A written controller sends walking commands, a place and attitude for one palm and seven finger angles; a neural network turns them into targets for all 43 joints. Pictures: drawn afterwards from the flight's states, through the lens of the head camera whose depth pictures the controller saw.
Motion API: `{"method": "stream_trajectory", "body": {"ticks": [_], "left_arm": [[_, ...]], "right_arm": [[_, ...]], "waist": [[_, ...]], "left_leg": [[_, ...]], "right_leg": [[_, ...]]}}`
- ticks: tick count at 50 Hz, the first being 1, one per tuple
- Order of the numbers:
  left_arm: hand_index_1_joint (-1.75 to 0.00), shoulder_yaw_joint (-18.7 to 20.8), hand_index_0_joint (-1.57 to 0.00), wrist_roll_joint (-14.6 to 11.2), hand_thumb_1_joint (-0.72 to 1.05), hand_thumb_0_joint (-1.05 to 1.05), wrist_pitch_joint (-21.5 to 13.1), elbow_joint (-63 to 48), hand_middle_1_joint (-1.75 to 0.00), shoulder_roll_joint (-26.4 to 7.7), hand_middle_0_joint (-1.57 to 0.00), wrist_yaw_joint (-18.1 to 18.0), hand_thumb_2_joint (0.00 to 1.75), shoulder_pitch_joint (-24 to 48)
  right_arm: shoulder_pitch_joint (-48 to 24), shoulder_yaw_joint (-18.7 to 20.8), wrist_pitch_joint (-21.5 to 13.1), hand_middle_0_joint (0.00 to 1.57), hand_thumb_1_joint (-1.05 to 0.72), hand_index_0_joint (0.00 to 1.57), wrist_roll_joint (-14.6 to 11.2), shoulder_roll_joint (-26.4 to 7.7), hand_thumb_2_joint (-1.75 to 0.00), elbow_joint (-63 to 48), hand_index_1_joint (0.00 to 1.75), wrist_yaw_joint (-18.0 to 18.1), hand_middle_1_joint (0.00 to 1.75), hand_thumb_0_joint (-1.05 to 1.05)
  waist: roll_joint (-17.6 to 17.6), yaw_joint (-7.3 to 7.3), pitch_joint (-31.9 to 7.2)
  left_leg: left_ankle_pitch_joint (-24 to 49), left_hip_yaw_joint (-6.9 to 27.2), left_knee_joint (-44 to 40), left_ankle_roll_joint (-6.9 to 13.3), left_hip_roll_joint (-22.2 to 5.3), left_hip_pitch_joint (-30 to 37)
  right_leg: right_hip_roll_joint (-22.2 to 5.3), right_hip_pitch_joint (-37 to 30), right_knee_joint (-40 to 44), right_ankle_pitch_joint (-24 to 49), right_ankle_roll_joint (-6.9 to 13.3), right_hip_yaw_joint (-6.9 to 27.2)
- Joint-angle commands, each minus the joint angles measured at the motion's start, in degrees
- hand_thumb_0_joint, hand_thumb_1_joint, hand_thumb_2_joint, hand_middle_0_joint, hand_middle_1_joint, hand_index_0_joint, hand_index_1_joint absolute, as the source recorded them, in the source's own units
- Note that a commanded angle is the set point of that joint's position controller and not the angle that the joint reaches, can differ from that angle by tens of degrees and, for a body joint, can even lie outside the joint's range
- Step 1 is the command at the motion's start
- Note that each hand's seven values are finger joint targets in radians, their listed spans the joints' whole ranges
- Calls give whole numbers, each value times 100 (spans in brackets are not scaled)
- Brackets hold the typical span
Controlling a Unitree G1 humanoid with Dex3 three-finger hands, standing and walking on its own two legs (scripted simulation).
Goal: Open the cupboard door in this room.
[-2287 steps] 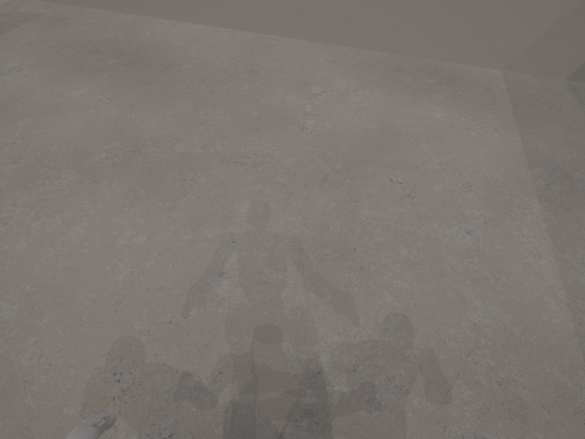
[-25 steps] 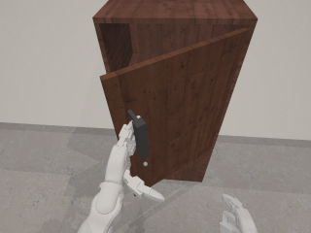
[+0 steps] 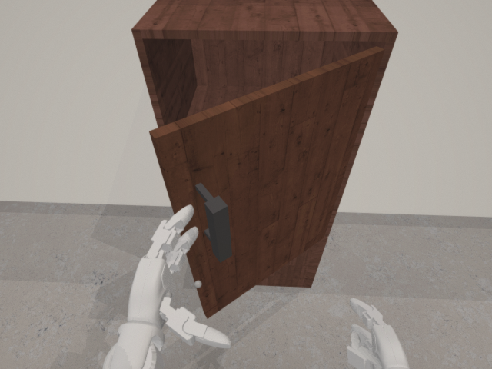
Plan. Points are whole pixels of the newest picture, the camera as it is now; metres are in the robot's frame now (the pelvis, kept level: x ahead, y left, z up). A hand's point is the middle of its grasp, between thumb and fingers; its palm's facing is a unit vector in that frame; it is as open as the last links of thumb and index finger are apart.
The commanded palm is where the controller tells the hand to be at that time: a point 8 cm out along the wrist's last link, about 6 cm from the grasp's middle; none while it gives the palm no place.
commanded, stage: slide the hand sideways off the handle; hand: left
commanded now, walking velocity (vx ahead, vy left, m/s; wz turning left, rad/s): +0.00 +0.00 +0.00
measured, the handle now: (212, 222) +0.32 +0.08 +0.09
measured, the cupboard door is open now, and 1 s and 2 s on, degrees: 38 38 38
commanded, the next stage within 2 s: draw the hand back to the body in 0.52 s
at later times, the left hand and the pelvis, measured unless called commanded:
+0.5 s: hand (156, 311) +0.18 +0.13 +0.09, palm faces +0.02 -1.00 -0.03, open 16.4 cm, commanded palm +0.15 +0.19 +0.10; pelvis +0.01 +0.00 -0.01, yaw +1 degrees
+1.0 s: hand (117, 301) +0.18 +0.17 +0.12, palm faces +0.03 -1.00 -0.06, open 16.4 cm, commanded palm +0.14 +0.23 +0.13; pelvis +0.01 +0.01 -0.01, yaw +1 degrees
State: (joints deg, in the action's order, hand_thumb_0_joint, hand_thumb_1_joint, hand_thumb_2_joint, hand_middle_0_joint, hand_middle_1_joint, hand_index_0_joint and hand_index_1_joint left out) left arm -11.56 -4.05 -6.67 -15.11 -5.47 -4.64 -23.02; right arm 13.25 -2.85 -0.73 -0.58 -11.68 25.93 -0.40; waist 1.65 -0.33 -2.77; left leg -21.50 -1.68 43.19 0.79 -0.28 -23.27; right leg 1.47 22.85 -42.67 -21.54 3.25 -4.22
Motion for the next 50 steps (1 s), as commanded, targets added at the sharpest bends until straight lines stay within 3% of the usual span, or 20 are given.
{"method": "stream_trajectory", "body": {"ticks": [1,3,9,14,21,24,27,31,33,35,38,41,43,46,50], "left_arm": [[-30,313,-15,-51,-50,0,-552,-1687,-30,-94,-15,65,30,247],[-30,443,-15,-68,-50,0,-602,-1694,-30,-212,-15,174,30,-196],[-30,512,-15,-180,-50,0,-741,-2056,-30,-344,-15,467,30,-511],[-30,864,-15,-369,-50,0,-800,-2066,-30,-601,-15,770,30,-833],[-30,1025,-15,-591,-50,0,-881,-2193,-30,-625,-15,1014,30,-1186],[-30,1350,-15,-686,-50,0,-892,-2098,-30,-826,-15,1069,30,-1348],[-30,1106,-15,-709,-50,0,-938,-2198,-30,-662,-15,1135,30,-1115],[-30,1035,-15,-710,-50,0,-967,-2245,-30,-685,-15,1141,30,-954],[-30,1249,-15,-646,-50,0,-944,-2332,-30,-965,-15,1069,30,-814],[-30,1428,-15,-639,-50,0,-862,-2370,-30,-1082,-15,994,30,-797],[-30,1836,-15,-724,-50,0,-655,-2090,-30,-1264,-15,958,30,-845],[-30,1792,-15,-900,-50,0,-462,-2207,-30,-1105,-15,1068,30,-770],[-30,1881,-15,-998,-50,0,-338,-2226,-30,-1174,-15,1169,30,-820],[-30,1774,-15,-1055,-50,0,-203,-2487,-30,-1146,-15,1327,30,-780],[-30,2096,-15,-1080,-50,0,-49,-2473,-30,-1385,-15,1385,30,-847]], "right_arm": [[-560,247,-452,20,-90,20,-2,-540,-90,-1040,30,51,30,0],[-497,267,-486,20,-90,20,-15,-577,-90,-1046,30,47,30,0],[-380,296,-615,20,-90,20,-26,-602,-90,-1124,30,86,30,0],[-323,321,-728,20,-90,20,-65,-634,-90,-1103,30,163,30,0],[-297,340,-873,20,-90,20,-118,-628,-90,-1122,30,221,30,0],[-332,368,-894,20,-90,20,-128,-635,-90,-1081,30,258,30,0],[-338,347,-968,20,-90,20,-140,-651,-90,-1110,30,266,30,0],[-303,350,-1076,20,-90,20,-151,-691,-90,-1098,30,295,30,0],[-305,349,-1094,20,-90,20,-158,-708,-90,-1061,30,314,30,0],[-314,333,-1112,20,-90,20,-169,-669,-90,-1079,30,331,30,0],[-384,327,-1077,20,-90,20,-185,-665,-90,-1002,30,371,30,0],[-467,268,-1121,20,-90,20,-234,-661,-90,-1008,30,388,30,0],[-508,269,-1172,20,-90,20,-254,-691,-90,-959,30,407,30,0],[-474,236,-1254,20,-90,20,-261,-711,-90,-938,30,410,30,0],[-462,256,-1297,20,-90,20,-257,-717,-90,-852,30,424,30,0]], "waist": [[-324,-24,-767],[-307,-81,-783],[-315,2,-803],[-311,-17,-760],[-235,-24,-758],[-354,-54,-707],[-239,17,-627],[-136,42,-625],[43,-19,-667],[-23,-55,-744],[-376,-131,-699],[-22,-139,-607],[-97,-147,-691],[154,-134,-639],[-82,-152,-545]], "left_leg": [[848,249,-486,90,79,188],[977,251,-429,87,86,114],[1017,280,-224,101,104,-50],[915,302,-85,90,121,-257],[916,315,18,85,140,-376],[770,324,87,74,148,-555],[641,348,99,79,148,-556],[494,392,98,82,136,-535],[435,406,48,85,125,-493],[367,413,-6,89,123,-486],[347,400,-40,90,113,-556],[379,376,-169,70,107,-394],[527,414,-226,81,88,-271],[681,437,-347,77,84,-98],[844,481,-433,80,74,-31]], "right_leg": [[-115,-191,669,1181,-184,314],[-107,-232,581,1374,-175,308],[-129,-88,446,1546,-228,346],[-157,-25,443,1453,-258,438],[-145,79,342,1428,-275,379],[-186,64,414,1259,-306,507],[-162,263,416,907,-284,464],[-130,436,386,568,-250,405],[-125,414,394,382,-213,397],[-134,343,421,279,-214,396],[-142,171,592,178,-235,472],[-145,122,667,282,-234,403],[-119,15,667,509,-234,317],[-86,0,642,769,-227,199],[-65,-69,677,982,-236,125]]}}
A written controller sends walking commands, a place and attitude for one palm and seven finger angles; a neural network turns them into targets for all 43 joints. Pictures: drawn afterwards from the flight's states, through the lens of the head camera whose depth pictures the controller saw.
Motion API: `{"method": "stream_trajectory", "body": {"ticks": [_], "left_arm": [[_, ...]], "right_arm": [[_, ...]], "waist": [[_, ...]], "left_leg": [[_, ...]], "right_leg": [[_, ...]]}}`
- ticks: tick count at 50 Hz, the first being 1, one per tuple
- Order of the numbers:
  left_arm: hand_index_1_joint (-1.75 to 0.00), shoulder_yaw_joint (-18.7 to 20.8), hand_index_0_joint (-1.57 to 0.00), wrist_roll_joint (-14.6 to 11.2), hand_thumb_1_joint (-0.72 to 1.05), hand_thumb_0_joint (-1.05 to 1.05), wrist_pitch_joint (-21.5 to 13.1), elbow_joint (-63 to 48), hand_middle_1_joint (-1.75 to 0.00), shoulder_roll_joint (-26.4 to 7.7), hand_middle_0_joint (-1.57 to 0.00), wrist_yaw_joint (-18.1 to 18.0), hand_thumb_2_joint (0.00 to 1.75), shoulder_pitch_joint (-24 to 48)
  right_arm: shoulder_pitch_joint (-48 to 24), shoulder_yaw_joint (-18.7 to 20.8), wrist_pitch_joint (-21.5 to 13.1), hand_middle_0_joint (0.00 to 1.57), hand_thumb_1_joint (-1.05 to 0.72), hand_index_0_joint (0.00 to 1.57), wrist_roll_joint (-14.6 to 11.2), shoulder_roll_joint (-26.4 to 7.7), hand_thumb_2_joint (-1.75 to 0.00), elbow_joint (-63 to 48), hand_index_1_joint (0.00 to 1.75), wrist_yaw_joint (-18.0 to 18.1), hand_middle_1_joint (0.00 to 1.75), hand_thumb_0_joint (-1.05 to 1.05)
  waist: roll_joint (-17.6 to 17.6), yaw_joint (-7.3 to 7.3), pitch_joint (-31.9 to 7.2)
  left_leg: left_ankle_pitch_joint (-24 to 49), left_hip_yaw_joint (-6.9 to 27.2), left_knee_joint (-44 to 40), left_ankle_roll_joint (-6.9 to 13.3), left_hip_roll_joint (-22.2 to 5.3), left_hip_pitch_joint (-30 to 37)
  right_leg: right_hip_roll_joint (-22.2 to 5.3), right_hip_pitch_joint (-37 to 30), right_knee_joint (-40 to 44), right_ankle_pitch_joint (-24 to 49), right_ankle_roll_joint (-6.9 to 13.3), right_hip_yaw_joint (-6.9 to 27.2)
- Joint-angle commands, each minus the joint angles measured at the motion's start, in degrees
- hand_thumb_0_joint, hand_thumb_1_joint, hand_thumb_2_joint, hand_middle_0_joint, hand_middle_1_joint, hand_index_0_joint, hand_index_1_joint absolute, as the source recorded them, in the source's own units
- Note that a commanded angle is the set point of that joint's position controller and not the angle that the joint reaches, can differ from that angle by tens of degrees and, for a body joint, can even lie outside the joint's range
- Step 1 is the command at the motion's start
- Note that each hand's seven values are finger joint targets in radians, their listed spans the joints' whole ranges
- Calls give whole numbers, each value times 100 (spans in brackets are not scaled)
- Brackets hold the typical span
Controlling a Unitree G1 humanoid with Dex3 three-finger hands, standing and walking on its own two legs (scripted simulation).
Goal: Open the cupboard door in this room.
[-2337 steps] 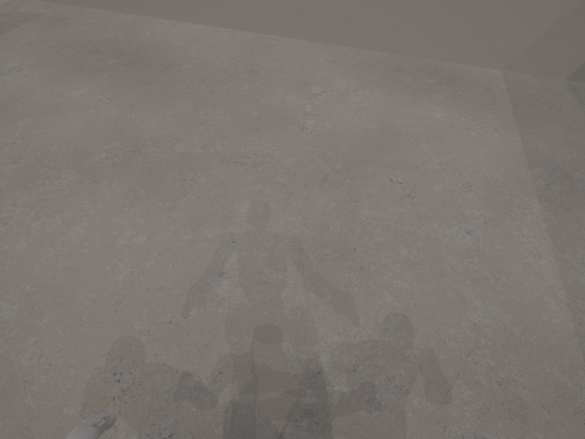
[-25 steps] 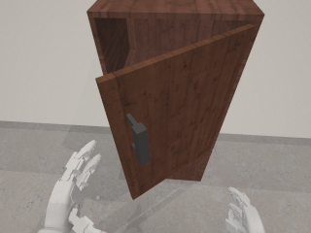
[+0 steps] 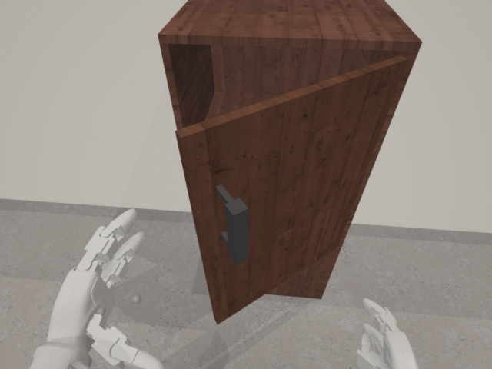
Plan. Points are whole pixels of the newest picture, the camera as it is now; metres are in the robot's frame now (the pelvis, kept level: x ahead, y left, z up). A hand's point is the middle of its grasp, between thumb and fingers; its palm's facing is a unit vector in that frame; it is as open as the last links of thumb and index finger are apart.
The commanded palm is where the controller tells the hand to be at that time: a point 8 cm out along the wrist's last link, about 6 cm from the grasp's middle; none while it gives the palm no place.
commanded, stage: draw the hand back to the body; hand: left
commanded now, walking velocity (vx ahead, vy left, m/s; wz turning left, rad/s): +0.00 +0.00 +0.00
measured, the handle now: (230, 225) +0.32 +0.06 +0.10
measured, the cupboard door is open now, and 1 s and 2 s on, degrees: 38 38 38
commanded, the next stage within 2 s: step back with the hand held close in 1.20 s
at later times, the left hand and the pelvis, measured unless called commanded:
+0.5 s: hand (71, 273) +0.19 +0.23 +0.15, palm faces +0.33 -0.88 -0.34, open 13.0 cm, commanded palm +0.15 +0.27 +0.18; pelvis +0.01 +0.01 +0.03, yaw +0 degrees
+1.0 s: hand (45, 244) +0.21 +0.26 +0.19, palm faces +0.46 -0.80 -0.38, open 7.8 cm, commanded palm +0.16 +0.29 +0.21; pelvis +0.02 +0.00 +0.04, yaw -1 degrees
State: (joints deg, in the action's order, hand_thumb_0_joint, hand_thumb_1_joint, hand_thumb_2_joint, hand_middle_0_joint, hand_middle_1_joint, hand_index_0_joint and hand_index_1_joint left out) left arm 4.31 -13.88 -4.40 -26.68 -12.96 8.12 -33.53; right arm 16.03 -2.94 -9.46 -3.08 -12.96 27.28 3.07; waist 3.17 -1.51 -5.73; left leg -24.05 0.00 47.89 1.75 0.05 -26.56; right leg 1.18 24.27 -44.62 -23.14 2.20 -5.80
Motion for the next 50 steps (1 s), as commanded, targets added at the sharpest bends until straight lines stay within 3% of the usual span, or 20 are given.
{"method": "stream_trajectory", "body": {"ticks": [1,3,6,7,8,9,10,14,17,18,20,24,30,39,40,43,45,50], "left_arm": [[-30,617,-15,-122,-50,0,-234,-1270,-30,-666,-15,118,30,229],[-30,828,-15,-173,-43,0,-149,-1196,-30,-790,-15,121,33,320],[-30,798,-16,-224,-32,0,-97,-1459,-30,-711,-16,168,37,443],[-30,857,-16,653,-29,0,-210,-2077,-30,-1496,-16,-602,39,824],[-30,857,-16,732,-26,0,-140,-1815,-30,-1237,-16,-961,40,504],[-30,591,-16,755,-22,0,-63,-1690,-30,-895,-16,-1075,42,251],[-30,533,-16,834,-18,0,-40,-1583,-30,-817,-16,-1177,43,226],[-30,693,-17,1009,-5,0,-97,-1514,-30,-999,-17,-1437,50,367],[-30,866,-17,1054,6,0,-155,-1398,-30,-1112,-17,-1558,54,542],[-30,1007,-17,1082,9,0,-163,-1312,-30,-1259,-17,-1601,55,593],[-30,1037,-17,1092,17,0,-219,-1423,-30,-1220,-17,-1633,58,611],[-30,1278,-18,1090,31,0,-269,-1430,-30,-1345,-18,-1667,64,634],[-30,1566,-19,1056,51,0,-273,-1081,-30,-1396,-19,-1659,74,630],[-30,2157,-20,1004,83,0,-358,-1013,-30,-1762,-20,-1674,87,992],[-30,2197,-20,990,87,0,-367,-978,-30,-1774,-20,-1678,88,1019],[-30,2078,-20,997,90,0,-372,-810,-30,-1642,-20,-1647,90,1017],[-30,1951,-20,974,90,0,-351,-693,-30,-1503,-20,-1621,90,952],[-30,2046,-20,975,90,0,-374,-722,-30,-1644,-20,-1617,90,993]], "right_arm": [[-761,260,-413,20,-90,20,-8,-595,-90,-950,30,81,30,0],[-800,266,-397,20,-90,20,-14,-612,-90,-895,30,99,30,0],[-832,240,-438,20,-90,20,-38,-615,-90,-925,30,102,30,0],[-856,229,-385,20,-90,20,64,-567,-90,-992,30,217,30,0],[-800,202,-367,20,-90,20,125,-476,-90,-889,30,264,30,0],[-829,189,-342,20,-90,20,140,-478,-90,-900,30,268,30,0],[-784,176,-293,20,-90,20,142,-485,-90,-835,30,252,30,0],[-888,202,-210,20,-90,20,189,-539,-90,-693,30,237,30,0],[-962,203,-183,20,-90,20,215,-538,-90,-585,30,253,30,0],[-1024,206,-176,20,-90,20,208,-560,-90,-525,30,267,30,0],[-1024,194,-188,20,-90,20,229,-535,-90,-479,30,249,30,0],[-1106,221,-188,20,-90,20,244,-550,-90,-365,30,224,30,0],[-1158,279,-100,20,-90,20,246,-574,-90,-204,30,151,30,0],[-1219,343,-7,20,-90,20,244,-571,-90,-80,30,137,30,0],[-1204,349,3,20,-90,20,240,-572,-90,-71,30,136,30,0],[-1233,377,16,20,-90,20,227,-606,-90,-39,30,123,30,0],[-1251,388,56,20,-90,20,227,-613,-90,-55,30,100,30,0],[-1280,411,100,20,-90,20,238,-604,-90,-37,30,106,30,0]], "waist": [[-261,-58,-188],[-188,-83,-122],[30,-86,-182],[228,-234,-56],[68,-170,167],[-14,-121,260],[-8,-101,330],[2,-100,185],[-38,-107,246],[62,-138,330],[244,-150,220],[160,-193,83],[-79,-208,269],[254,-240,152],[101,-232,170],[137,-212,259],[-29,-196,329],[-42,-217,210]], "left_leg": [[1061,323,-962,-30,38,297],[983,322,-1009,-33,34,327],[1060,355,-1124,-53,33,541],[972,337,-1369,-69,-32,505],[812,340,-1449,-85,-25,563],[726,344,-1487,-88,-29,573],[808,373,-1563,-89,-66,636],[1009,357,-1824,-86,-93,987],[901,342,-2040,-73,-96,1127],[917,342,-2095,-80,-104,1181],[1171,377,-2238,-103,-111,1324],[1691,373,-2398,-132,-144,1555],[2122,302,-2529,-156,-165,1669],[2371,174,-2588,-140,-137,1940],[2406,172,-2586,-129,-127,1928],[2392,139,-2592,-108,-123,1966],[2299,120,-2624,-79,-124,1975],[2309,67,-2581,-24,-85,2029]], "right_leg": [[-25,-247,897,1068,-120,259],[-30,-280,989,930,-108,274],[-14,-312,986,1008,-99,186],[-120,-530,1262,921,-18,521],[-146,-461,1460,723,-19,507],[-163,-448,1484,606,-37,487],[-154,-524,1488,673,-34,437],[-159,-847,1660,844,-49,428],[-169,-1016,1847,751,-57,432],[-162,-1064,1921,758,-43,443],[-171,-1258,1894,993,-25,412],[-167,-1560,1971,1361,-28,391],[-138,-1721,2141,1696,-52,383],[-163,-1916,2327,1993,-61,442],[-154,-1931,2341,2052,-65,437],[-156,-1905,2417,2071,-71,452],[-158,-1858,2445,2018,-103,456],[-188,-1950,2505,2166,-111,520]]}}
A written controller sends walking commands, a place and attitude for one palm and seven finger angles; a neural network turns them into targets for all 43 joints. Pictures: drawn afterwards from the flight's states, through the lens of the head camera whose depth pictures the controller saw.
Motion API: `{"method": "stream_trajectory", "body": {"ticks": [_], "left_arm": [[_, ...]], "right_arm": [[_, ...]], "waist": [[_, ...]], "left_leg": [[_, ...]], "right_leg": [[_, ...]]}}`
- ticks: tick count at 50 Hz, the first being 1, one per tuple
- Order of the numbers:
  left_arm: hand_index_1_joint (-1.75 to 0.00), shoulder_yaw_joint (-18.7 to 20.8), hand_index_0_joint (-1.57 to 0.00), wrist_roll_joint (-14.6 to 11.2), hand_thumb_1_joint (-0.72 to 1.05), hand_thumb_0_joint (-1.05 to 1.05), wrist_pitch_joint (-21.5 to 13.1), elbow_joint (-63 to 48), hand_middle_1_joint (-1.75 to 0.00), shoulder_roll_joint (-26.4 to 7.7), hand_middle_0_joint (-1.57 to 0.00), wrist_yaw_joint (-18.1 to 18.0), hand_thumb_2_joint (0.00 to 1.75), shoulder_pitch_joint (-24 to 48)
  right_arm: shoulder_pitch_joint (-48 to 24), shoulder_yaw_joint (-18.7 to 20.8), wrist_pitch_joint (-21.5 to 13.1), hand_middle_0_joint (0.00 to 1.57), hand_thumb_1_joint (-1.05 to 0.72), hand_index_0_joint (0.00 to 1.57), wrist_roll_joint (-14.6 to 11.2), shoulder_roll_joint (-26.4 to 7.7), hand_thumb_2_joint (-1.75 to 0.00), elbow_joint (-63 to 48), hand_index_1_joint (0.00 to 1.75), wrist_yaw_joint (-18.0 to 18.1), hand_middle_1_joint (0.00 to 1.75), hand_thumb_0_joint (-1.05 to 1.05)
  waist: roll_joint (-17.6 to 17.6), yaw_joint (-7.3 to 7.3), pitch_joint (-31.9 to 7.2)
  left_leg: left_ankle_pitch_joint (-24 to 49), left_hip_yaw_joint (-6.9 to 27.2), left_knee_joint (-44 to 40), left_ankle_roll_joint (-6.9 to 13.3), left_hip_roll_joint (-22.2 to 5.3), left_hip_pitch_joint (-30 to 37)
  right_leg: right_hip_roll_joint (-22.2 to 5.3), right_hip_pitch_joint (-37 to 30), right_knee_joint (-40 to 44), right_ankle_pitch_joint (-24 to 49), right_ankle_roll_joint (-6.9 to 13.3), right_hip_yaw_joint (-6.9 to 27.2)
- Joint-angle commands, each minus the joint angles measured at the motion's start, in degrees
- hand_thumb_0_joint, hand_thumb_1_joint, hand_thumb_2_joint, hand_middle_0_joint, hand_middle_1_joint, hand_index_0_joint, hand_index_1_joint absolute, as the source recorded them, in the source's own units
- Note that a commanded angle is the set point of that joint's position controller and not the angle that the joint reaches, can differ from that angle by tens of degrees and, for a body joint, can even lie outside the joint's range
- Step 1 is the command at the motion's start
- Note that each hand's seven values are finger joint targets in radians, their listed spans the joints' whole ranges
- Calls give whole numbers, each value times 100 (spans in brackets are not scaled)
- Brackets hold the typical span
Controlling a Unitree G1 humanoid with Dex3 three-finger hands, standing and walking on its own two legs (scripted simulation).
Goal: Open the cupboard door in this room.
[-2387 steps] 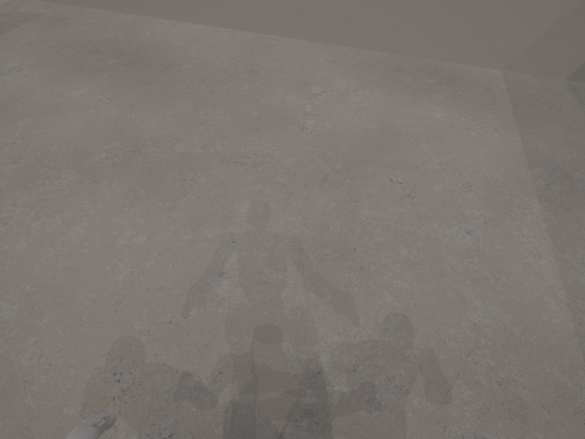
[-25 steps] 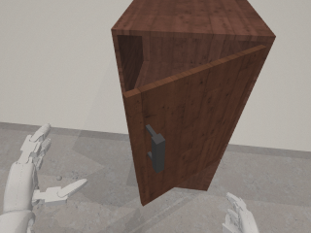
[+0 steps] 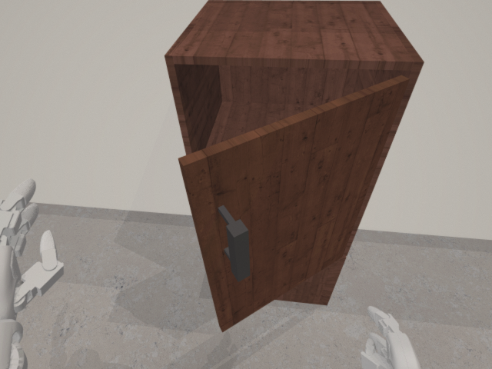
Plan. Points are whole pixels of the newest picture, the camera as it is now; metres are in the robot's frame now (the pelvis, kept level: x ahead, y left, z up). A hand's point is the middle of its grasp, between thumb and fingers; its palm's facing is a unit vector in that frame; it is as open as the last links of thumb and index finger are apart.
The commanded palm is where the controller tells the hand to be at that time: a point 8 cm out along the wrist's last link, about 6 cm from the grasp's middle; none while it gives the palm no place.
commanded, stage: draw the hand back to the body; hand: left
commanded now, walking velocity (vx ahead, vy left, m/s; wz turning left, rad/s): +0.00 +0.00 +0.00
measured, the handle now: (232, 243) +0.30 +0.07 +0.06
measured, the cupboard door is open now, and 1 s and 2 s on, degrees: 38 38 38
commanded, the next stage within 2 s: step back with the hand held close in 0.20 s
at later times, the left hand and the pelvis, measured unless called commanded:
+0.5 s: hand (59, 268) +0.18 +0.26 +0.15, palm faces +0.42 -0.78 -0.45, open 7.5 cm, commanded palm +0.12 +0.29 +0.17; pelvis -0.02 -0.01 +0.00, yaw +0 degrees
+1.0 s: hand out of the picture +0.10 +0.29 +0.14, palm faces +0.45 -0.76 -0.47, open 7.4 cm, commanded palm +0.04 +0.33 +0.17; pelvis -0.10 +0.03 -0.02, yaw +1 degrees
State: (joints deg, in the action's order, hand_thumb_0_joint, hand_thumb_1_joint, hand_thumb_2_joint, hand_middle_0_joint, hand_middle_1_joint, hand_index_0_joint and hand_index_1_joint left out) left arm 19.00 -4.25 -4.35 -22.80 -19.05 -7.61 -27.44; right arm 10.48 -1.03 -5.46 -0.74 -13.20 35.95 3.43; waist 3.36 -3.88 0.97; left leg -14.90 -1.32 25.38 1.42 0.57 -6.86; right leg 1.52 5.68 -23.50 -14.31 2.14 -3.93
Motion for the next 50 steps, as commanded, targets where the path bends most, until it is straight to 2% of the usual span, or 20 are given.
{"method": "stream_trajectory", "body": {"ticks": [1,3,6,10,15,16,17,18,19,22,23,27,29,32,33,38,44,47,48,50], "left_arm": [[-30,599,-20,13,90,0,-393,-1210,-30,-1084,-20,-44,90,473],[-30,724,-20,32,90,0,-413,-1312,-30,-1251,-20,-63,90,550],[-30,644,-20,18,90,0,-422,-1306,-30,-1146,-20,-65,90,530],[-30,619,-20,7,90,0,-424,-1091,-30,-1076,-20,-60,90,459],[-30,589,-20,-4,90,0,-450,-945,-30,-1025,-20,-30,90,415],[-30,682,-20,-15,90,0,-492,-1186,-30,-1199,-20,-39,90,805],[-30,1430,-20,13,90,0,-702,-1359,-30,-1895,-20,-53,90,1213],[-30,1391,-20,49,90,0,-785,-1105,-30,-1876,-20,-24,90,1178],[-30,1010,-20,44,90,0,-703,-721,-30,-1382,-20,30,90,539],[-30,717,-20,91,90,0,-656,-828,-30,-1089,-20,65,90,-4],[-30,747,-20,93,90,0,-679,-957,-30,-1131,-20,46,90,-114],[-30,957,-20,104,90,0,-640,-1527,-30,-1397,-20,-49,90,-264],[-30,1159,-20,108,90,0,-692,-1840,-30,-1598,-20,-129,90,-299],[-30,1344,-20,104,90,0,-741,-2009,-30,-1702,-20,-192,90,-469],[-30,1392,-20,110,90,0,-757,-2045,-30,-1745,-20,-217,90,-495],[-30,1323,-20,130,90,0,-766,-1734,-30,-1480,-20,-226,90,-710],[-30,1187,-20,294,90,0,-840,-1676,-30,-1294,-20,-210,90,-287],[-30,1186,-20,377,90,0,-895,-1795,-30,-1318,-20,-223,90,47],[-30,1281,-20,410,90,0,-925,-1926,-30,-1467,-20,-240,90,182],[-30,1235,-20,408,90,0,-965,-2044,-30,-1437,-20,-263,90,256]], "right_arm": [[-741,218,-300,20,-90,20,7,-581,-90,-921,30,73,30,0],[-766,220,-326,20,-90,20,8,-586,-90,-899,30,99,30,0],[-766,196,-346,20,-90,20,-3,-520,-90,-895,30,104,30,0],[-771,197,-361,20,-90,20,-1,-516,-90,-868,30,111,30,0],[-771,228,-339,20,-90,20,-2,-531,-90,-848,30,100,30,0],[-810,232,-358,20,-90,20,-15,-550,-90,-864,30,101,30,0],[-586,255,-246,20,-90,20,-67,-684,-90,-1025,30,85,30,0],[-592,251,-172,20,-90,20,-51,-620,-90,-921,30,99,30,0],[-653,263,-101,20,-90,20,-36,-590,-90,-910,30,96,30,0],[-597,316,68,20,-90,20,-39,-662,-90,-1034,30,52,30,0],[-644,343,93,20,-90,20,-35,-683,-90,-1049,30,74,30,0],[-599,392,252,20,-90,20,-71,-686,-90,-1246,30,85,30,0],[-600,394,265,20,-90,20,-77,-653,-90,-1288,30,142,30,0],[-596,417,265,20,-90,20,-77,-634,-90,-1354,30,176,30,0],[-630,433,267,20,-90,20,-70,-673,-90,-1336,30,203,30,0],[-551,432,207,20,-90,20,-39,-705,-90,-1347,30,189,30,0],[-394,417,54,20,-90,20,-28,-788,-90,-1389,30,179,30,0],[-349,427,-27,20,-90,20,8,-803,-90,-1396,30,177,30,0],[-356,450,-50,20,-90,20,33,-841,-90,-1371,30,200,30,0],[-313,412,-106,20,-90,20,52,-749,-90,-1377,30,194,30,0]], "waist": [[-97,13,-514],[92,-6,-571],[198,18,-437],[19,22,-232],[-133,22,-301],[-100,35,-380],[-293,238,-10],[-292,252,-23],[-532,289,-47],[-390,313,-455],[-94,297,-626],[-344,327,-1042],[-184,311,-1175],[-80,301,-1153],[221,292,-1094],[409,297,-746],[205,389,-285],[-17,402,-181],[42,397,-152],[-160,414,-168]], "left_leg": [[1357,203,-330,9,-125,71],[1387,187,-291,10,-113,113],[1264,183,-330,-8,-105,122],[1133,186,-364,2,-115,85],[1132,149,-360,37,-111,119],[1083,142,-335,51,-103,165],[805,315,-71,141,-220,-138],[682,387,48,129,-195,-163],[715,379,129,120,-199,-117],[1118,290,229,97,-272,-127],[1372,284,177,91,-320,-77],[1830,322,266,51,-450,-267],[1947,466,175,45,-515,-403],[1845,599,80,79,-604,-681],[1864,683,6,95,-628,-825],[683,904,-407,196,-821,-1780],[-2037,1156,-839,421,-1002,-3400],[-2557,1066,-579,413,-868,-3587],[-2611,1085,-505,399,-811,-3482],[-2467,1005,-191,308,-625,-3144]], "right_leg": [[-220,-121,404,1255,-109,333],[-235,-151,428,1315,-94,354],[-227,-57,479,1165,-104,351],[-214,33,551,1027,-117,350],[-225,-20,580,1049,-141,381],[-242,1,613,1032,-150,439],[-559,543,918,1279,-177,1030],[-735,563,946,1395,-116,1065],[-793,633,927,1389,-121,1046],[-832,518,626,1843,-209,895],[-844,421,472,2144,-208,812],[-807,239,86,2505,-193,810],[-788,104,-129,2386,-131,737],[-676,144,-308,2174,-144,779],[-657,98,-393,2101,-131,742],[-437,10,-678,1042,-181,696],[-327,-393,-1137,15,-243,760],[-405,-93,-942,-868,-176,937],[-425,68,-803,-1054,-140,1006],[-543,566,-490,-1466,-34,1203]]}}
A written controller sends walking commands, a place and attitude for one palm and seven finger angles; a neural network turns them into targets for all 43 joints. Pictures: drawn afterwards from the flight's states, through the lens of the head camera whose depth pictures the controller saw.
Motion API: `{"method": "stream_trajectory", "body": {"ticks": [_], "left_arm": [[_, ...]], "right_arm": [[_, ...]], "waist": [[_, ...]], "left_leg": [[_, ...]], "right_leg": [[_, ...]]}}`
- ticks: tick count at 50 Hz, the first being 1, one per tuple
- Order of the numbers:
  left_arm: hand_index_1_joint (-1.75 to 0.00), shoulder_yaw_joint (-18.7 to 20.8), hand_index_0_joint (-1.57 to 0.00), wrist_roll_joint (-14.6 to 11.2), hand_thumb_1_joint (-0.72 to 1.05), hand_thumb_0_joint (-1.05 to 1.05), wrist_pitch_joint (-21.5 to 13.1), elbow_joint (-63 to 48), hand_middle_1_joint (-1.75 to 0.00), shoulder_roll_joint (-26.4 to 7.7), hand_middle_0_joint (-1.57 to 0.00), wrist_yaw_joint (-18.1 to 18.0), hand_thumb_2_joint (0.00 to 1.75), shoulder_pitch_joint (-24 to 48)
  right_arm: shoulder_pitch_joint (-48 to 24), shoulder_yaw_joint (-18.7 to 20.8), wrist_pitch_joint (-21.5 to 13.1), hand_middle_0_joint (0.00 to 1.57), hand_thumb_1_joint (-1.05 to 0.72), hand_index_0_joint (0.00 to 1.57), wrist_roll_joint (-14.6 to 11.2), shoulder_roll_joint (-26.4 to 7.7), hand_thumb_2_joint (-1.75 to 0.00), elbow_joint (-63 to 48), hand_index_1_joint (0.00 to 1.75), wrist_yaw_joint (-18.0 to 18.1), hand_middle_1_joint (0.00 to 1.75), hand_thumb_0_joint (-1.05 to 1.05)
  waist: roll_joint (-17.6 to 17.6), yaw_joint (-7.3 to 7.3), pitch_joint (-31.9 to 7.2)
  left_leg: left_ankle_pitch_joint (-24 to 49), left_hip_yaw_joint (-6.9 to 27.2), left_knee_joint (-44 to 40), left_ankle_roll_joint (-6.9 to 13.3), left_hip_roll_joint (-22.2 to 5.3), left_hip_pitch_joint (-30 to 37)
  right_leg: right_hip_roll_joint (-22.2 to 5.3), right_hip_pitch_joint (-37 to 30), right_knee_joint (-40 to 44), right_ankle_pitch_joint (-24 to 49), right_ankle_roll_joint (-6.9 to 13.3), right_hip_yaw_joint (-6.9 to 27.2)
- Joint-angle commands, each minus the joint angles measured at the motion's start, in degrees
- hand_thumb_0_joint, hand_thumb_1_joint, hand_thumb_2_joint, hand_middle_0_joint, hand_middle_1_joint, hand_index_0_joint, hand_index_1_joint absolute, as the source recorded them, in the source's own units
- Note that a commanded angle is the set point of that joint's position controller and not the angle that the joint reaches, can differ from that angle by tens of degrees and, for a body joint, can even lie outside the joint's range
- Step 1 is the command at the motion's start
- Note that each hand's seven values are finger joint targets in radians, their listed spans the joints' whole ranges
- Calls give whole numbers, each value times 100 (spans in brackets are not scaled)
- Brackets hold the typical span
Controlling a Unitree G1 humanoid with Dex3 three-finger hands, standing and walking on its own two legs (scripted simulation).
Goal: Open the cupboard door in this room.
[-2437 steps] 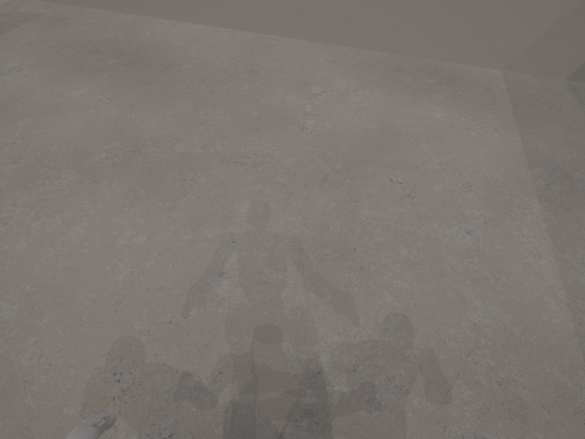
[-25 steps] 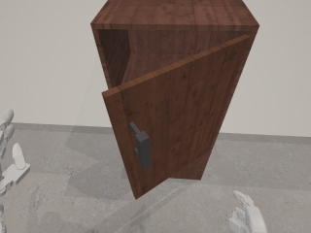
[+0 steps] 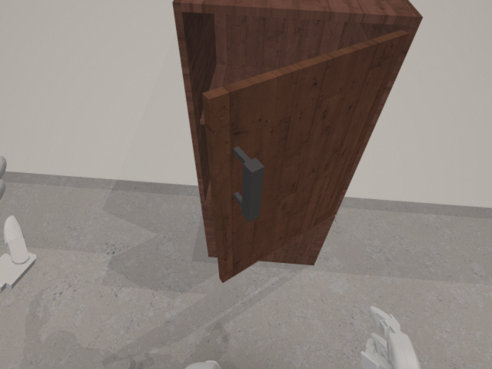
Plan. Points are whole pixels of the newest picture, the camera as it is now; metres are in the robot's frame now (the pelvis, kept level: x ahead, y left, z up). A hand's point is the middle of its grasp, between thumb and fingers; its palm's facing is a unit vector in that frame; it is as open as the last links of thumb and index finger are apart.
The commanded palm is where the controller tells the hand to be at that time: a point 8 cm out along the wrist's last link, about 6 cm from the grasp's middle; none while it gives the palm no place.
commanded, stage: step back with the hand held close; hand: left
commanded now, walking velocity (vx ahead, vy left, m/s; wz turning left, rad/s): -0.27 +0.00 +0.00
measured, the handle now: (245, 184) +0.40 +0.03 +0.08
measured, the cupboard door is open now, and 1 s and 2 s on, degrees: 38 38 38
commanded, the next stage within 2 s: stop stepping back and stand still in 0.44 s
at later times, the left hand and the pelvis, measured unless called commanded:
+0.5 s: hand out of the picture +0.10 +0.27 +0.19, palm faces +0.44 -0.82 -0.37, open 7.5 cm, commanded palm +0.03 +0.31 +0.19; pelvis -0.11 +0.01 +0.00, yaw -1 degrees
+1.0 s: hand out of the picture -0.06 +0.25 +0.18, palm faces +0.32 -0.83 -0.47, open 7.5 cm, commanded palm -0.10 +0.30 +0.19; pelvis -0.26 +0.01 +0.00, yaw -4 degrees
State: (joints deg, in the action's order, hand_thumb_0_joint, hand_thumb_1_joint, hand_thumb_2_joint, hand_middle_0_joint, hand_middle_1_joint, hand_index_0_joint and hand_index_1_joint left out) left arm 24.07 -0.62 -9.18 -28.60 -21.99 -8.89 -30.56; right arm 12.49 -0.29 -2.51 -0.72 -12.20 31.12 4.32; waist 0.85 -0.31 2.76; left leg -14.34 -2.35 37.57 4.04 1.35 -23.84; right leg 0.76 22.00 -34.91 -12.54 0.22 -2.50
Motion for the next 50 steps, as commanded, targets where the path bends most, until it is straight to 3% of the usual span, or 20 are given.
{"method": "stream_trajectory", "body": {"ticks": [1,6,8,10,11,14,24,26,29,32,34,35,36,37,39,43,44,45,46,50], "left_arm": [[-30,742,-20,37,90,0,-505,-1533,-30,-1183,-20,-153,90,575],[-30,811,-20,-83,90,0,-626,-1580,-30,-1266,-20,-262,90,329],[-30,892,-20,-68,90,0,-662,-1622,-30,-1329,-20,-287,90,336],[-30,1022,-20,-48,90,0,-652,-1602,-30,-1183,-20,-271,90,308],[-30,1159,-20,-19,90,0,-629,-1682,-30,-1387,-20,-279,90,559],[-30,1052,-20,-110,90,0,-685,-1532,-30,-1319,-20,-232,90,494],[-30,761,-20,-428,90,0,-668,-1987,-30,-1273,-20,-43,90,460],[-30,1018,-20,-453,90,0,-817,-1989,-30,-1543,-20,18,90,476],[-30,1628,-20,-440,90,0,-967,-2055,-30,-2187,-20,17,90,302],[-30,1337,-20,-366,90,0,-540,-1366,-30,-1595,-20,108,90,-105],[-30,1100,-20,-454,90,0,-348,-1122,-30,-1365,-20,141,90,68],[-30,1073,-20,-433,90,0,-340,-1099,-30,-1453,-20,122,90,438],[-30,877,-20,-409,90,0,-382,-1089,-30,-1391,-20,95,90,998],[-30,563,-20,-344,90,0,-395,-536,-30,-1236,-20,77,90,1311],[-30,663,-20,-233,90,0,-307,-410,-30,-1341,-20,38,90,1126],[-30,860,-20,-216,90,0,-333,-1277,-30,-1507,-20,32,90,-46],[-30,810,-20,-172,90,0,-364,-1595,-30,-1497,-20,60,90,-310],[-30,885,-20,-155,90,0,-355,-2023,-30,-1644,-20,81,90,-319],[-30,1033,-20,-154,90,0,-421,-2390,-30,-1836,-20,78,90,38],[-30,1196,-20,-44,90,0,-529,-1287,-30,-1676,-20,34,90,442]], "right_arm": [[-497,333,-417,20,-90,20,60,-825,-90,-861,30,98,30,0],[-355,293,-395,20,-90,20,74,-716,-90,-568,30,22,30,0],[-438,334,-366,20,-90,20,52,-847,-90,-602,30,67,30,0],[-547,326,-455,20,-90,20,99,-928,-90,-725,30,100,30,0],[-443,375,-540,20,-90,20,127,-700,-90,-696,30,85,30,0],[-641,522,-710,20,-90,20,75,-770,-90,-499,30,-33,30,0],[-603,300,-835,20,-90,20,123,-503,-90,-158,30,-227,30,0],[-509,278,-734,20,-90,20,85,-461,-90,-61,30,-261,30,0],[-828,161,-692,20,-90,20,52,-400,-90,-273,30,-168,30,0],[-809,183,-583,20,-90,20,-69,-542,-90,-482,30,-99,30,0],[-627,130,-582,20,-90,20,-85,-555,-90,-309,30,-28,30,0],[-591,157,-631,20,-90,20,-34,-738,-90,-258,30,-5,30,0],[-567,144,-707,20,-90,20,20,-754,-90,-232,30,-39,30,0],[-523,106,-783,20,-90,20,26,-776,-90,-139,30,-61,30,0],[-791,172,-834,20,-90,20,75,-709,-90,-222,30,-35,30,0],[-806,315,-709,20,-90,20,94,-707,-90,-457,30,-80,30,0],[-777,292,-635,20,-90,20,42,-569,-90,-505,30,-124,30,0],[-777,387,-549,20,-90,20,-7,-576,-90,-497,30,-141,30,0],[-863,401,-460,20,-90,20,106,-701,-90,-331,30,-116,30,0],[-410,325,-475,20,-90,20,174,-540,-90,-269,30,21,30,0]], "waist": [[-17,66,-363],[-394,168,-791],[254,171,-498],[2017,89,-526],[1763,115,-571],[615,-6,-897],[1621,-85,-1875],[572,-107,-1771],[-749,-168,-1267],[-1022,2,-1060],[533,300,-1202],[1506,256,-1273],[1876,216,-1091],[1131,231,-254],[588,-13,-181],[1315,-216,-748],[282,-179,-605],[-1257,-119,-366],[-1061,23,-76],[-450,317,-301]], "left_leg": [[-2245,981,-1067,-29,-555,-1043],[-1215,640,366,-259,-230,753],[-1828,1167,-519,-114,-602,346],[-3606,2877,-3055,478,-1952,-2002],[-2993,3048,-3320,612,-2237,-2195],[-1865,1980,-2586,276,-1892,-790],[-89,800,-3039,-854,-1159,1527],[1097,220,-1334,-831,-795,2425],[-727,124,1330,-602,-83,783],[395,-75,616,-263,-8,312],[2250,203,-481,38,-52,2310],[2604,1229,-987,422,-729,2419],[1566,2431,-1885,738,-1430,1808],[-380,2938,-2643,718,-1613,420],[-2715,2383,-3561,-49,-1339,-1051],[-2464,546,-2564,-772,-420,-1799],[-1791,-157,-348,-695,95,-1390],[-1277,1,2624,-676,469,-504],[-893,371,4264,-717,375,-808],[-462,308,3327,-472,-476,-388]], "right_leg": [[-593,-635,962,-1772,238,1264],[-1316,908,1514,-1634,519,1558],[-806,992,937,-2071,276,1076],[397,-982,-2399,-1346,-150,232],[449,-1021,-3801,-1540,-135,469],[448,-245,-3975,-1604,-156,536],[593,-1284,705,-2255,273,-387],[-195,-628,2458,-958,428,354],[-1716,-498,2000,2029,706,1020],[-1136,-1423,611,4381,236,402],[-572,-395,-399,3100,-141,-85],[0,-113,-1335,870,-354,-104],[247,-7,-2121,-1904,-340,269],[217,-354,-2411,-2393,-202,625],[332,-1428,-1928,-2106,85,32],[476,-2951,-23,-2204,347,-459],[-330,-1835,1187,-2434,576,386],[-1854,682,2767,-3355,857,2645],[-2457,1861,3260,-3900,1012,3565],[-1509,1794,2561,-3668,696,1688]]}}
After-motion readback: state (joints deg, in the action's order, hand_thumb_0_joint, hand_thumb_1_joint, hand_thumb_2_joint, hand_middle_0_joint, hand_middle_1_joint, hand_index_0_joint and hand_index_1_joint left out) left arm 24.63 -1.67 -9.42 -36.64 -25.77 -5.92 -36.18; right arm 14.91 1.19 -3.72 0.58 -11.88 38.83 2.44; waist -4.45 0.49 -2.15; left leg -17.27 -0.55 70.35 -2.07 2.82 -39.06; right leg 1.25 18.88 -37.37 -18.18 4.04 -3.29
